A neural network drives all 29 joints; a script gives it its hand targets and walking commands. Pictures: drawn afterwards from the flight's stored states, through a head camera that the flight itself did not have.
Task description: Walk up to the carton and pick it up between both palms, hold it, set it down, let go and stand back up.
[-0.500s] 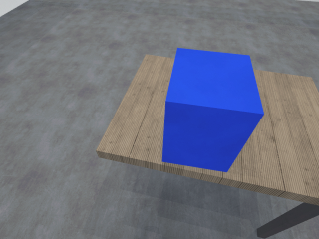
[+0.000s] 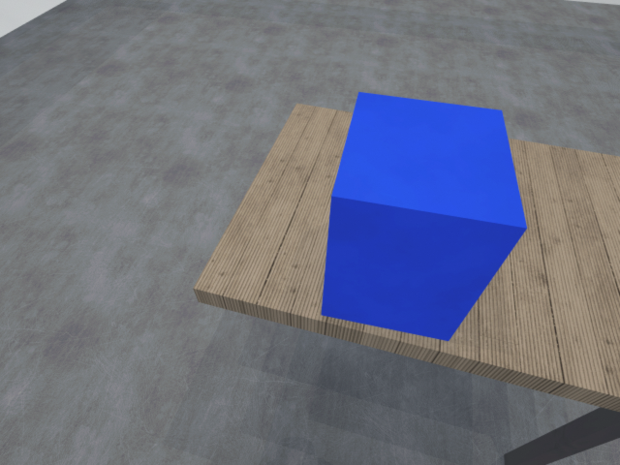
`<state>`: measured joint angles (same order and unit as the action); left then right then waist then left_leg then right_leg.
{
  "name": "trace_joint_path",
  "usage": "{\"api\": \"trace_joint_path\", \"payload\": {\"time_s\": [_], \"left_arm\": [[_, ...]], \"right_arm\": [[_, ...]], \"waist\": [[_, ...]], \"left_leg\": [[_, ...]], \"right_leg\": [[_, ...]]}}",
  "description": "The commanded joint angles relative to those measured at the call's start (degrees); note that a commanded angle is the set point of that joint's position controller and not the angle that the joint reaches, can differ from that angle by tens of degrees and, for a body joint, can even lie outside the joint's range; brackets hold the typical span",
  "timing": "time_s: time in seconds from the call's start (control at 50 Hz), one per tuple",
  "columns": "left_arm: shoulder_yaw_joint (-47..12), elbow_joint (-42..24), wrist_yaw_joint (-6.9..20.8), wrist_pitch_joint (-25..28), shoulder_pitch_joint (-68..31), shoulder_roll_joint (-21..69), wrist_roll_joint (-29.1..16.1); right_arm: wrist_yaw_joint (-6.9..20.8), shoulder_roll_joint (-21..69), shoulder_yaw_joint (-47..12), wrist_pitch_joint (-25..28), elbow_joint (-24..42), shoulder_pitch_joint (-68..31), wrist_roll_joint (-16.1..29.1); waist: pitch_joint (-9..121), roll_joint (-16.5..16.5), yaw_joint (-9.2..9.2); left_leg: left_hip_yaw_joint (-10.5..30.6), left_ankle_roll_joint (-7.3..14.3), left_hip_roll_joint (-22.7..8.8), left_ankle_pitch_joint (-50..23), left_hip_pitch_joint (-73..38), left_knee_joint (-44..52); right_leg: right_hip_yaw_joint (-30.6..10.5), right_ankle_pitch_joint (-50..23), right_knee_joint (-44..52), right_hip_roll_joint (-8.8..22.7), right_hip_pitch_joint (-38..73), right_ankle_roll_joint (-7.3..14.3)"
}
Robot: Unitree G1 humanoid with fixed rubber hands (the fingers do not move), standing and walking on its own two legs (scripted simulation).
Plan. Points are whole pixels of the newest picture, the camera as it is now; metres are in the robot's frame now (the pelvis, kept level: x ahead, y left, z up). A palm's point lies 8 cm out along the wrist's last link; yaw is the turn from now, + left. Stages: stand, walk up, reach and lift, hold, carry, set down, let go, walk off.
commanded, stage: walk up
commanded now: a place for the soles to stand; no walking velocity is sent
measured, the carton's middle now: (404, 220) +0.47 -0.11 +0.04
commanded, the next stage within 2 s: reach and lift in 0.64 s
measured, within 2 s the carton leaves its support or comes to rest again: neither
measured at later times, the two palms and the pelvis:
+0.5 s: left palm out of the picture +0.00 +0.25 -0.14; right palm out of the picture +0.06 -0.24 -0.12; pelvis +0.01 +0.00 +0.01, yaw +4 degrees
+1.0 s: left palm (179, 449) +0.17 +0.20 -0.09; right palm out of the picture +0.11 -0.28 -0.09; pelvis -0.04 -0.03 +0.00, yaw -7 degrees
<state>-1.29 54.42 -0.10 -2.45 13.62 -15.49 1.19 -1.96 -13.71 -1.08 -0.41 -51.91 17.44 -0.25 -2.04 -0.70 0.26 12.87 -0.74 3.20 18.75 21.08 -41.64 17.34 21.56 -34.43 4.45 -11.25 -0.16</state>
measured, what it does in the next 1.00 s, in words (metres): stands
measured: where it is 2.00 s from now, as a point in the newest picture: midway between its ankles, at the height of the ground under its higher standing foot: outside the picture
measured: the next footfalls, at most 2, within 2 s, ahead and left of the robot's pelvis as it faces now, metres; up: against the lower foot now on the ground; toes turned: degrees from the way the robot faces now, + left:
none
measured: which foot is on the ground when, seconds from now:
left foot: down 0.00-1.00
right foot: down 0.00-1.00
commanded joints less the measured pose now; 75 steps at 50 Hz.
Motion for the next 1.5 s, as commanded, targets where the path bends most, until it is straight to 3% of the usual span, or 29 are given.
{"api": "trace_joint_path", "payload": {"time_s": [0.0, 0.04, 0.06, 0.08, 0.12, 0.18, 0.22, 0.26, 0.34, 0.44, 0.48, 0.62, 0.64, 0.66, 0.68, 0.74, 0.76, 0.78, 0.82, 0.86, 0.9, 0.98, 1.08, 1.14, 1.18, 1.24, 1.3, 1.38, 1.48], "left_arm": [[2.2, -1.9, -0.7, 1.0, 1.3, -10.0, -0.1], [1.5, -1.2, -0.2, 0.6, -0.2, -9.0, 0.1], [1.2, -1.3, 0.1, 0.4, -0.4, -7.7, -0.2], [0.7, -1.0, 0.3, 0.1, 0.6, -6.9, 0.0], [0.4, 0.2, 0.5, 0.0, 4.7, -5.6, -0.1], [0.3, 1.3, 0.1, 1.1, 5.5, -6.1, -0.1], [1.1, 2.0, -0.3, 1.6, 4.9, -7.9, 0.0], [0.9, 2.7, -0.4, 1.4, 4.4, -7.3, -0.1], [1.2, 2.8, -0.6, 0.7, 4.1, -6.8, -0.3], [1.4, 2.7, -0.7, 0.3, 3.8, -6.8, -0.2], [1.5, 3.1, -0.7, 0.2, 3.6, -7.2, -0.3], [1.6, 3.4, -0.5, 0.3, 4.4, -6.3, 0.1], [4.6, -22.6, -0.6, -10.2, -38.2, -15.4, -1.6], [4.7, -22.5, -1.7, -18.6, -26.3, -11.3, -2.5], [5.9, -26.9, -2.2, -24.3, -25.5, -11.6, -3.5], [7.3, -32.4, -2.9, -33.6, -19.8, -6.3, -2.5], [8.8, -33.0, -2.6, -34.9, -16.8, -4.5, -1.6], [9.7, -31.7, -1.8, -36.0, -11.0, -3.7, -0.4], [12.0, -30.1, 0.0, -36.8, -4.9, -4.0, 1.9], [13.3, -29.9, 1.1, -36.0, -3.9, -4.9, 2.9], [14.2, -28.7, 0.9, -34.5, -5.6, -5.3, 4.5], [14.0, -29.0, 0.4, -29.7, -13.6, -6.8, 3.4], [12.3, -33.1, -0.9, -23.0, -17.7, -7.4, 0.0], [11.6, -35.0, -1.3, -19.9, -16.7, -7.7, -1.8], [10.9, -36.2, -1.3, -18.5, -15.7, -7.4, -2.7], [10.0, -36.3, -0.7, -15.3, -12.1, -6.8, -3.3], [9.3, -34.6, 0.0, -12.5, -8.6, -5.2, -3.6], [6.9, -32.8, 0.0, -10.1, -7.5, -2.5, -3.6], [4.0, -32.5, -1.3, -6.4, -6.8, 0.3, -3.7]], "right_arm": [[-0.3, -6.8, 2.1, 1.1, 3.8, 0.7, -0.8], [0.0, -5.9, 1.7, 1.1, 2.6, 2.7, -0.5], [0.2, -6.7, 1.6, 1.4, 1.6, 2.8, 0.0], [0.2, -8.6, 2.1, 1.8, 0.8, 3.7, 0.1], [-0.1, -10.0, 2.2, 2.1, 0.2, 3.9, 0.4], [-0.6, -8.9, 1.5, 2.1, 0.4, 1.0, 0.7], [-0.7, -7.3, 1.3, 2.2, -0.8, 1.2, 0.0], [-0.7, -6.4, 1.2, 2.3, -1.2, 2.3, 0.1], [-0.8, -6.7, 1.2, 1.7, -2.7, 1.5, 0.4], [-1.1, -7.0, 1.1, 1.5, -3.0, 0.1, 0.0], [-1.0, -7.2, 1.2, 1.4, -3.3, 0.3, 0.3], [-1.1, -7.4, 1.2, 1.7, -3.9, 0.5, 0.2], [1.4, -4.9, 6.8, 4.7, 5.3, -43.8, -4.9], [3.3, -6.2, 8.1, 1.3, 2.5, -35.9, -6.7], [5.3, -7.1, 7.8, -1.6, 5.8, -34.9, -6.0], [7.7, -10.5, 4.2, -4.5, 0.4, -25.9, -2.2], [8.0, -11.6, 2.5, -4.3, -0.9, -24.1, -0.2], [7.3, -13.0, 0.8, -4.2, -2.3, -20.5, 1.5], [5.4, -13.2, -0.8, -4.0, -1.1, -18.6, 4.0], [3.2, -10.8, -2.2, -4.1, 4.3, -19.7, 4.6], [3.0, -8.3, -2.2, -4.0, 6.8, -21.3, 3.9], [3.2, -2.5, -1.1, -2.9, 16.2, -23.5, 1.3], [2.5, -1.0, 1.5, 0.4, 23.0, -22.6, -0.6], [1.7, -0.8, 2.3, 2.8, 23.4, -20.0, -1.1], [1.3, -1.3, 3.5, 4.6, 21.9, -18.3, -0.8], [0.9, -2.1, 3.5, 8.1, 18.4, -15.8, -1.1], [0.8, -2.7, 3.6, 11.4, 15.2, -14.7, -0.4], [1.9, -3.7, 3.8, 14.0, 10.0, -15.9, 0.4], [4.3, -4.6, 4.7, 16.0, 8.8, -17.5, 1.0]], "waist": [[0.2, 4.0, 0.25], [-1.8, 1.2, -1.14], [-3.3, -0.8, -1.08], [-2.1, -2.7, -0.57], [0.8, -4.1, 0.08], [1.8, -5.3, 0.54], [2.1, -3.9, -0.10], [2.6, -1.0, -0.73], [0.7, 2.4, -0.17], [0.6, -1.1, -0.15], [-2.4, -0.4, -0.65], [-0.7, 0.3, -0.03], [7.8, 1.3, -4.14], [5.4, 1.8, -2.85], [8.9, 1.9, -1.54], [17.4, -6.8, -1.50], [18.5, -7.1, -1.78], [16.8, -6.4, -1.38], [12.7, -1.7, -0.99], [7.3, 3.1, 0.07], [2.7, 1.6, 2.61], [1.7, 4.0, 3.96], [7.8, 2.7, 4.41], [12.0, 2.9, 4.37], [14.6, 1.0, 2.88], [14.9, 2.7, 1.70], [15.4, 1.9, 1.43], [12.7, -0.5, 1.34], [9.7, 0.6, 1.23]], "left_leg": [[-4.8, 2.4, -2.0, -2.5, 4.0, -0.8], [-3.6, 3.6, -3.7, -9.2, -0.8, 7.1], [0.2, 4.7, -4.6, -17.9, 0.2, 10.0], [5.5, 6.1, -5.8, -19.0, 1.9, 13.1], [13.1, 8.2, -8.7, -17.6, 1.7, 16.8], [9.4, 6.5, -6.4, -21.0, 1.9, 15.5], [2.7, 4.1, -3.4, -25.1, 0.7, 11.7], [0.4, 3.8, -3.2, -25.6, -0.5, 9.8], [1.3, 4.3, -3.4, -23.0, 0.4, 9.5], [0.6, 4.0, -2.8, -19.2, 1.3, 8.5], [1.0, 4.1, -2.9, -19.1, 1.5, 9.1], [3.3, 4.8, -3.7, -20.9, 3.5, 10.7], [-10.0, -1.4, -5.0, -7.5, 7.8, 3.1], [-12.4, -1.7, -4.6, 1.7, 11.5, 3.2], [-13.3, -1.8, -4.5, 1.7, 13.5, 3.3], [-12.6, -4.3, -5.8, -17.1, 3.1, 0.3], [-11.7, -4.7, -6.4, -26.7, -3.5, 0.2], [-11.9, -5.1, -6.0, -28.6, -7.3, 0.3], [-14.0, -4.6, -4.2, -22.8, -10.0, 3.6], [-15.5, -2.3, -2.9, -17.4, -7.6, 7.6], [-17.1, -1.1, -2.2, -8.2, -3.1, 11.1], [-19.1, 0.6, -2.5, -2.5, -1.1, 11.4], [-19.2, 1.0, -3.7, -3.2, 0.3, 10.5], [-19.2, 1.3, -3.9, -5.1, -0.4, 10.8], [-19.1, 0.7, -3.3, -9.3, -3.0, 11.2], [-18.4, 0.0, -2.9, -15.9, -6.9, 11.6], [-17.6, -0.6, -2.2, -20.3, -11.7, 12.5], [-16.7, -1.7, -2.2, -22.3, -16.3, 14.6], [-15.4, -2.2, -2.9, -22.6, -20.7, 16.7]], "right_leg": [[-13.2, -7.7, 14.2, 16.9, 2.9, 10.0], [-8.3, -5.6, 11.5, 12.8, -1.2, 7.1], [-5.1, -4.9, 8.1, 7.3, -0.6, 4.8], [-5.0, -2.5, 4.8, 3.7, 2.1, 3.1], [-8.3, -0.6, 3.7, 1.5, 4.6, 2.3], [-10.3, -5.6, 8.2, 3.0, 7.9, 2.9], [-9.0, -11.6, 9.9, 5.0, 9.3, 3.6], [-7.7, -14.1, 9.7, 5.8, 9.3, 4.2], [-7.0, -11.2, 10.0, 5.6, 7.9, 4.1], [-7.6, -6.3, 11.2, 6.4, 6.9, 4.8], [-6.8, -3.1, 10.8, 6.6, 3.4, 4.5], [-7.5, -7.1, 9.0, 5.2, 8.7, 4.1], [-12.8, 0.7, -5.9, -1.4, -13.1, 3.3], [-12.1, 5.4, -7.5, -0.9, -10.0, 2.9], [-11.8, 2.8, -9.4, -1.3, -9.0, 2.8], [-9.4, -11.1, -13.8, -3.7, -11.3, 2.3], [-9.3, -14.1, -12.2, -4.7, -12.0, 2.5], [-9.4, -15.7, -8.8, -5.4, -9.9, 2.6], [-10.6, -20.4, -0.9, -5.0, -3.0, 2.4], [-12.8, -22.9, 3.6, -4.5, 1.8, 0.6], [-13.7, -9.9, 6.1, -4.6, 2.3, 0.6], [-17.4, 1.4, 9.4, -1.9, -2.9, -1.4], [-18.4, -1.8, 7.8, -1.3, -3.5, -1.9], [-19.0, -8.4, 6.9, -0.9, -1.1, -2.1], [-17.8, -15.0, 6.3, -1.6, -0.6, -1.9], [-15.8, -22.7, 6.4, -3.0, 0.4, -2.3], [-14.5, -25.1, 8.3, -4.3, 1.1, -1.7], [-12.7, -18.6, 11.8, -5.9, -2.4, -0.3], [-11.8, -13.2, 15.3, -7.0, -5.5, 0.9]]}}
